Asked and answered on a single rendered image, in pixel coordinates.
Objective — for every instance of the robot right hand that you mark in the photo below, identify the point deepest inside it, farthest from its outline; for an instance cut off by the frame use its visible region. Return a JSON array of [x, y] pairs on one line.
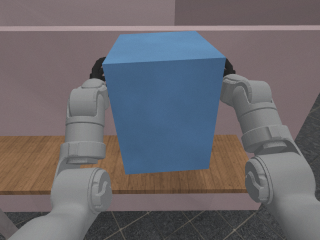
[[228, 68]]

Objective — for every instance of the robot left hand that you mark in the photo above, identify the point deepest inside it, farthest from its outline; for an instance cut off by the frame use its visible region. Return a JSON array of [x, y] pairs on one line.
[[97, 71]]

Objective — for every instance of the right robot upper arm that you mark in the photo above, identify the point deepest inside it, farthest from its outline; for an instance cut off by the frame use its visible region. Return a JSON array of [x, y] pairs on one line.
[[284, 183]]

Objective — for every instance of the left robot forearm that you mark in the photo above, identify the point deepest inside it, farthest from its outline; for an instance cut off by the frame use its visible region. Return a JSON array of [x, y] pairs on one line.
[[84, 131]]

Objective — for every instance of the carton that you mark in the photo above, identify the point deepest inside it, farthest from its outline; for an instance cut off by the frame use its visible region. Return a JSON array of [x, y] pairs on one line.
[[164, 90]]

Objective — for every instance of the left robot upper arm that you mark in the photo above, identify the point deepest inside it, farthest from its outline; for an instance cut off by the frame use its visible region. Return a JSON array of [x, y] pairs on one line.
[[78, 196]]

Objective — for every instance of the right robot forearm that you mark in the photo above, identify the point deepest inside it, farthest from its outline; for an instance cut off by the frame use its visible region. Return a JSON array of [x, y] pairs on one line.
[[261, 126]]

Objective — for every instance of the table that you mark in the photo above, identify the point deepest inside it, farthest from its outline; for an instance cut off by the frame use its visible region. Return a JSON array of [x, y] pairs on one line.
[[28, 165]]

